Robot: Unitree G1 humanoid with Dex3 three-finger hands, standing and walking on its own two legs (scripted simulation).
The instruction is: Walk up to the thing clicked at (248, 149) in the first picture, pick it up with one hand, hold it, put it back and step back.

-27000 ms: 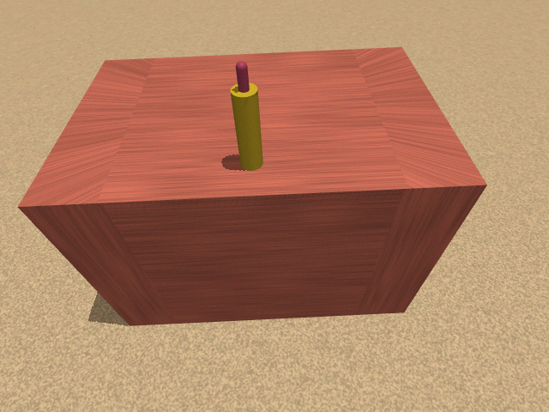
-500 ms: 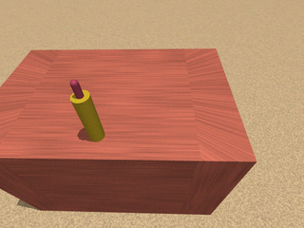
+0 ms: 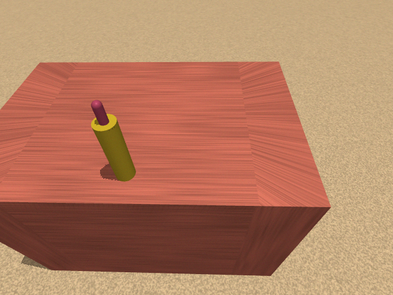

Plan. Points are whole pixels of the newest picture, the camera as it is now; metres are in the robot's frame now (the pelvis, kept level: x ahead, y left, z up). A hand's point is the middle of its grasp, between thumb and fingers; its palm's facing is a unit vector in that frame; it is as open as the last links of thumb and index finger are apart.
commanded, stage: stand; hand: left
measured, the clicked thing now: (113, 143) +0.45 +0.22 +0.04
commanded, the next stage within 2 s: step back in 1.36 s
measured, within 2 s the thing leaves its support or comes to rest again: neither
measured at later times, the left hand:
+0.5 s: hand out of the picture +0.06 +0.26 -0.15, palm faces -0.02 -0.94 -0.35, open 7.4 cm
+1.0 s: hand out of the picture +0.07 +0.25 -0.15, palm faces -0.02 -0.94 -0.35, open 7.4 cm
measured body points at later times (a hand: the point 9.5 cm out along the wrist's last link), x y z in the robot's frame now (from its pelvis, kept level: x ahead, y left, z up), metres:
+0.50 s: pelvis +0.00 +0.00 +0.00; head +0.01 -0.01 +0.45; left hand +0.06 +0.30 -0.13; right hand +0.07 -0.30 -0.14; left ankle +0.00 +0.15 -0.75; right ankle -0.01 -0.13 -0.75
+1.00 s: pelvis +0.00 +0.00 +0.00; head +0.01 -0.01 +0.45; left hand +0.07 +0.30 -0.13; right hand +0.07 -0.31 -0.14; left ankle +0.00 +0.15 -0.75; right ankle -0.01 -0.13 -0.75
